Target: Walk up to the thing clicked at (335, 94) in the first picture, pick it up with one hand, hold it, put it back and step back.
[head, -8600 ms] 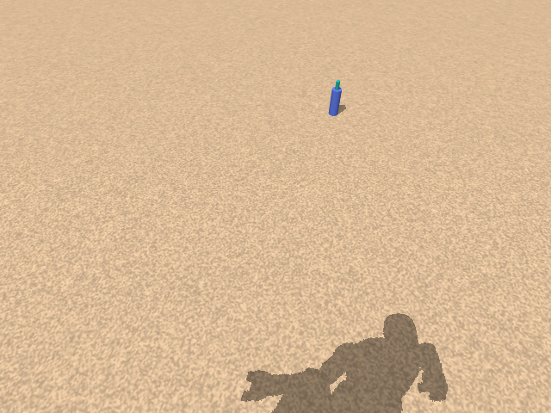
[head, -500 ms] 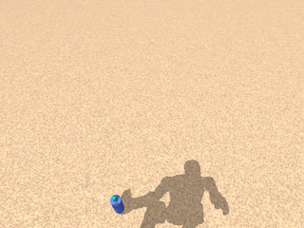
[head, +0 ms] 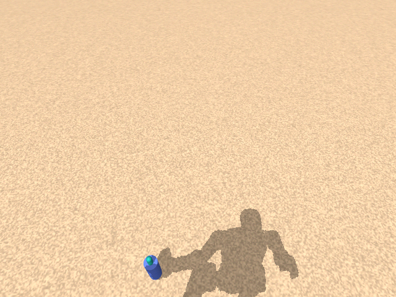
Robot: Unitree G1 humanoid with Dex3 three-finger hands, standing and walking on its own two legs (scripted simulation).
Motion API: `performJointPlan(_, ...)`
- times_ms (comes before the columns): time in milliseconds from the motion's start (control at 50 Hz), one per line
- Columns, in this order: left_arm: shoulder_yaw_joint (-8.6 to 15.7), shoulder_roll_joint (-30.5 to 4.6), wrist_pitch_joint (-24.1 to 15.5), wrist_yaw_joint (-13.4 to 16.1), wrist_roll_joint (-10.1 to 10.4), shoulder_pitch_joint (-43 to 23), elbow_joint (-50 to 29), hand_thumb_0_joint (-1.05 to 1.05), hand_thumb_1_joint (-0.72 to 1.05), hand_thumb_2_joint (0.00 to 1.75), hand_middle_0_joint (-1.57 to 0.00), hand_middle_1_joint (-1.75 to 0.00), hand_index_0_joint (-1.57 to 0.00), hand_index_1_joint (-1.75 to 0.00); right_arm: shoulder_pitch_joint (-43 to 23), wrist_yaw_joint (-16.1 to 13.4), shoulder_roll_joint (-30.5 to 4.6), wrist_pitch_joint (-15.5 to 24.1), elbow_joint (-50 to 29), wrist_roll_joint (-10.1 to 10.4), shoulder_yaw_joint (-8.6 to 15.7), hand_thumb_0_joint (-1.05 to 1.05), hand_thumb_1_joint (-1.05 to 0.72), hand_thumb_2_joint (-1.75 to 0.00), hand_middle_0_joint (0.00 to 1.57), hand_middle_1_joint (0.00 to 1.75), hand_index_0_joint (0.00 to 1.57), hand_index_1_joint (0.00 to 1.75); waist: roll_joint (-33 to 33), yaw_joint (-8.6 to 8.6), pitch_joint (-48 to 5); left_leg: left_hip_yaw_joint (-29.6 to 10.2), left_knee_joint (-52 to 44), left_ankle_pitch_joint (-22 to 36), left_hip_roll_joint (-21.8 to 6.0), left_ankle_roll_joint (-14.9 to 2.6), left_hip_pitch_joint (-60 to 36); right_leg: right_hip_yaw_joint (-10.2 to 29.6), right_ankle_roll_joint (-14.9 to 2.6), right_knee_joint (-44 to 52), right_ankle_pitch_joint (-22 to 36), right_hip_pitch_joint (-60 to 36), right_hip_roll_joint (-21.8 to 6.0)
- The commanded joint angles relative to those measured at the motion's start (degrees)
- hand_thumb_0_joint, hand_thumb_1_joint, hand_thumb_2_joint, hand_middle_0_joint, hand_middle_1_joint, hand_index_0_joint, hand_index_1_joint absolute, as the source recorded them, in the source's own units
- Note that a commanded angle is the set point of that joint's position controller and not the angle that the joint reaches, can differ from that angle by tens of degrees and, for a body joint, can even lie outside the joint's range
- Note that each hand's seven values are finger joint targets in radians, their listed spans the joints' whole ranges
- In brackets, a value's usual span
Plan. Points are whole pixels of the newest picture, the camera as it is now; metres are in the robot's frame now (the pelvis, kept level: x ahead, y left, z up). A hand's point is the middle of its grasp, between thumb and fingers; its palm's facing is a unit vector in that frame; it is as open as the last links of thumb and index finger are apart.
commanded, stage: stand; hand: left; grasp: from the side
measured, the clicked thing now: (152, 266) +0.35 +0.21 -0.67
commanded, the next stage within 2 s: go down in 0.06 s
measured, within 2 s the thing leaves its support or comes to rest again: neither
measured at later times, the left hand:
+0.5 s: hand (90, 293) +0.16 +0.27 -0.18, palm faces +0.07 -0.94 -0.32, open 13.1 cm
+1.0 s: hand out of the picture +0.14 +0.30 -0.23, palm faces +0.14 -0.95 -0.29, open 17.4 cm
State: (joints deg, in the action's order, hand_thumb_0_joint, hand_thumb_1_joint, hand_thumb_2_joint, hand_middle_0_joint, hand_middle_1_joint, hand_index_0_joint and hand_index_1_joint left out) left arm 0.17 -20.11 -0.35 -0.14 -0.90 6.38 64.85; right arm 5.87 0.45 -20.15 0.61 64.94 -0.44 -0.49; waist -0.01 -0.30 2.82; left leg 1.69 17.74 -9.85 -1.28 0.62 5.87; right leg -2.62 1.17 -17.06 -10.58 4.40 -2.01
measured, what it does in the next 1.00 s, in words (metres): lowers itself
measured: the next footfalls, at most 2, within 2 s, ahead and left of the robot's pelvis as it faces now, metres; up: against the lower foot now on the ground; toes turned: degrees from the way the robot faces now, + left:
none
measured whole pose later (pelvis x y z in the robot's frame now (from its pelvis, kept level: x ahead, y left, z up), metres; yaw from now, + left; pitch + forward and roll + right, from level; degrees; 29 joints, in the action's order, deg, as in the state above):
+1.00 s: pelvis -0.03 +0.00 -0.12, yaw +0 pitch +20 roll -2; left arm 21.1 -23.0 2.1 -11.3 0.2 9.6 34.2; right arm 9.0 -3.1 -14.0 9.1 31.8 0.1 0.4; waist -1.0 0.6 -6.7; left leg -1.5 71.0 -30.7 -2.9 0.7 60.1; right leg -3.6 0.5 -68.9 -31.4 57.1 -1.9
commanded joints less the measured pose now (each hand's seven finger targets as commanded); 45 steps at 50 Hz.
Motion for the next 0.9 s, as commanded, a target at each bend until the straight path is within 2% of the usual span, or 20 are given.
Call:
performJointPlan(0,2.2,-12.3,-1.2,0.6,0.3,-1.7,-3.1,0.00,0.90,0.90,-0.20,-0.30,-0.20,-0.30,-2.4,-0.9,-11.9,1.2,-3.1,-0.1,2.4,0.00,-0.90,-0.90,0.20,0.30,0.20,0.30,0.1,0.27,-3.8,-5.7,-2.7,8.4,-6.7,-1.36,-0.2,5.5,-2.11,2.5,7.0,0.6,-6.6)
performJointPlan(120,2.2,-12.1,-1.3,0.6,0.2,-1.3,-3.1,0.00,0.90,0.90,-0.20,-0.30,-0.20,-0.30,-2.5,-0.9,-12.4,1.2,-3.3,0.0,2.6,0.00,-0.90,-0.90,0.20,0.30,0.20,0.30,0.5,0.12,-4.9,-5.8,-1.9,10.2,-7.0,-1.69,-1.2,5.4,-1.96,2.5,9.0,-0.2,-6.8)
performJointPlan(140,2.1,-12.0,-1.4,0.6,0.3,-1.0,-3.0,0.00,0.82,0.82,-0.28,-0.22,-0.28,-0.26,-2.6,-0.9,-12.2,1.2,-3.3,0.0,2.4,0.00,-0.98,-0.92,0.21,0.30,0.21,0.30,0.0,0.08,-4.5,-5.8,-2.1,10.2,-6.9,-1.58,-1.1,5.3,-1.81,2.6,8.9,0.2,-6.7)
performJointPlan(160,2.6,-3.5,-6.6,1.6,3.3,-21.1,-23.1,0.00,0.74,0.74,-0.20,-0.14,-0.20,-0.18,-0.4,-2.2,-2.8,3.8,-19.7,3.8,0.1,0.00,-1.00,-0.93,0.20,0.30,0.20,0.30,0.1,7.18,0.8,1.2,1.8,1.4,1.1,-1.29,5.7,1.1,-1.38,-1.9,5.1,13.8,1.8)
performJointPlan(180,4.0,-6.6,-6.4,2.1,3.4,-29.6,-21.7,0.00,0.66,0.66,-0.12,-0.06,-0.12,-0.10,2.6,-2.7,-4.7,3.7,-16.5,3.8,0.9,0.00,-1.00,-0.93,0.20,0.30,0.20,0.30,0.2,5.52,-2.5,1.0,2.9,-0.2,1.4,-1.34,5.5,0.7,-1.46,-2.8,3.4,11.3,1.4)
performJointPlan(200,6.0,-8.8,-3.5,2.3,2.5,-17.5,-8.0,0.00,0.58,0.58,-0.04,-0.01,-0.04,-0.02,4.5,-2.9,-5.9,2.9,-15.5,3.7,1.1,0.00,-1.03,-0.94,0.20,0.30,0.20,0.30,-1.7,5.05,-1.3,1.2,4.1,-2.0,1.8,-1.48,7.6,0.2,-1.79,-3.3,0.8,11.9,1.9)
performJointPlan(220,7.9,-10.4,-2.7,1.6,2.2,-13.5,-5.5,0.00,0.50,0.50,-0.01,-0.03,-0.02,-0.03,5.1,-2.9,-6.1,2.4,-17.1,3.7,1.9,0.00,-1.00,-0.93,0.20,0.30,0.20,0.30,-2.5,2.58,-1.2,1.0,6.0,-0.6,1.3,-1.37,10.1,-0.5,-1.92,-5.2,0.6,12.8,2.1)
performJointPlan(260,11.2,-16.4,-3.3,1.0,0.5,-17.9,-10.4,0.00,0.34,0.34,-0.01,-0.05,-0.01,-0.04,7.3,-3.8,-6.3,2.6,-19.3,3.1,3.6,0.00,-0.99,-0.93,0.20,0.30,0.20,0.30,-1.0,1.75,-10.7,0.7,9.2,3.4,1.4,-1.25,9.0,0.3,-1.84,-8.6,4.7,11.9,1.9)
performJointPlan(300,12.3,-14.3,-1.9,-0.7,-1.8,-9.1,-3.5,0.00,0.24,0.22,-0.01,-0.06,-0.02,-0.05,9.3,-3.1,-5.7,2.9,-20.9,2.0,4.5,0.00,-0.97,-0.92,0.20,0.30,0.20,0.30,-1.3,1.65,-13.6,0.2,14.2,5.8,1.7,-1.24,13.5,0.5,-1.87,-13.3,7.6,13.3,1.7)
performJointPlan(340,15.8,-15.1,-1.1,-1.8,-3.1,-3.2,-4.6,0.00,0.13,0.18,-0.02,-0.06,-0.03,-0.05,9.5,-2.4,-5.2,2.9,-23.7,1.6,5.4,0.00,-0.96,-0.92,0.20,0.30,0.20,0.30,0.7,-1.44,-18.5,0.4,17.1,8.1,2.3,-1.00,16.1,0.8,-2.28,-16.4,9.2,11.8,1.4)
performJointPlan(360,16.4,-15.2,-1.0,-2.0,-3.1,-4.4,-8.0,0.00,0.06,0.14,-0.04,-0.05,-0.05,-0.04,9.2,-2.3,-4.9,2.9,-25.1,1.5,5.5,0.00,-0.97,-0.92,0.20,0.30,0.20,0.30,2.4,-1.66,-19.9,0.5,17.8,8.3,2.3,-0.82,16.0,1.0,-2.36,-17.6,9.1,12.4,1.5)
performJointPlan(420,16.0,-11.9,0.6,-2.8,-3.0,-5.9,-7.6,0.00,-0.06,0.13,-0.04,-0.07,-0.05,-0.06,7.3,-1.7,-4.2,3.3,-27.8,1.4,5.2,0.00,-0.95,-0.91,0.20,0.30,0.20,0.30,3.1,-0.40,-14.7,-0.3,21.9,5.5,1.5,-0.29,22.5,0.4,-2.77,-21.4,4.4,20.6,2.2)
performJointPlan(440,17.0,-13.4,0.3,-3.3,-3.0,-7.9,-9.6,0.00,-0.12,0.12,-0.04,-0.07,-0.05,-0.06,6.7,-1.4,-4.2,3.5,-29.0,1.4,5.5,0.00,-0.94,-0.91,0.20,0.30,0.20,0.30,2.9,-0.46,-14.7,-0.5,24.1,3.5,1.2,-0.37,25.2,0.3,-2.76,-23.4,2.1,23.4,2.2)
performJointPlan(480,19.2,-14.4,-0.4,-4.6,-2.2,-5.2,-12.4,0.00,-0.25,0.09,-0.05,-0.06,-0.05,-0.05,6.7,-1.1,-4.4,4.1,-31.0,1.5,5.9,0.00,-0.95,-0.91,0.20,0.30,0.20,0.30,2.9,-0.76,-16.4,-1.3,27.3,1.4,0.7,-0.45,28.6,-0.1,-2.96,-27.4,-1.1,27.1,2.5)
performJointPlan(520,19.8,-13.3,-1.0,-6.2,-1.6,-1.7,-15.2,0.00,-0.32,0.07,-0.05,-0.07,-0.05,-0.06,7.1,-1.0,-4.2,4.7,-33.1,1.6,6.1,0.00,-0.93,-0.91,0.20,0.30,0.20,0.30,3.0,-0.67,-17.6,-1.6,30.0,-0.7,0.5,-0.58,30.8,-0.2,-2.94,-30.9,-3.3,31.1,2.6)
performJointPlan(560,20.1,-14.6,-1.9,-7.5,-1.2,-4.5,-23.5,0.00,-0.40,0.06,-0.05,-0.07,-0.06,-0.07,7.0,-1.4,-4.1,5.4,-34.6,1.6,6.5,0.00,-0.92,-0.91,0.20,0.30,0.20,0.30,3.7,0.27,-20.6,-1.9,32.1,-2.6,0.4,-0.69,31.4,0.0,-2.74,-33.0,-4.5,33.7,2.5)
performJointPlan(580,21.2,-15.7,-1.9,-7.7,-1.2,-3.0,-26.3,0.00,-0.42,0.05,-0.06,-0.07,-0.06,-0.07,6.8,-1.7,-4.0,5.8,-35.6,1.7,6.6,0.00,-0.92,-0.90,0.20,0.30,0.20,0.30,4.6,-0.33,-22.1,-1.8,32.4,-3.0,0.4,-0.68,31.0,0.1,-2.73,-33.5,-4.7,33.9,2.3)
performJointPlan(620,20.6,-14.2,-1.3,-8.3,-0.4,-1.6,-31.1,0.00,-0.49,0.02,-0.07,-0.07,-0.08,-0.06,7.1,-2.2,-3.8,6.2,-36.3,1.8,6.5,0.00,-0.92,-0.90,0.20,0.30,0.20,0.30,4.5,0.70,-23.0,-2.1,33.8,-3.2,0.1,-0.80,31.7,0.2,-2.65,-34.8,-4.7,35.9,2.3)
performJointPlan(800,23.3,-14.4,2.3,-8.8,0.6,5.1,-39.3,0.00,-0.57,0.00,-0.08,-0.03,-0.09,-0.02,6.5,-3.9,-3.6,8.7,-38.1,1.2,5.8,0.00,-0.91,-0.90,0.20,0.30,0.20,0.30,4.3,1.71,-24.5,-3.3,38.9,-3.5,-0.7,-0.75,35.4,-0.1,-2.42,-39.9,-6.0,41.2,2.0)
performJointPlan(880,25.2,-16.0,1.7,-9.6,1.0,4.1,-40.6,0.00,-0.58,0.00,-0.09,-0.02,-0.09,-0.02,5.2,-4.5,-3.0,9.9,-39.0,0.7,5.4,0.00,-0.92,-0.90,0.20,0.30,0.20,0.30,5.2,1.78,-23.7,-3.3,41.6,-6.6,-0.4,-0.97,39.3,0.0,-2.35,-42.0,-8.1,44.5,1.9)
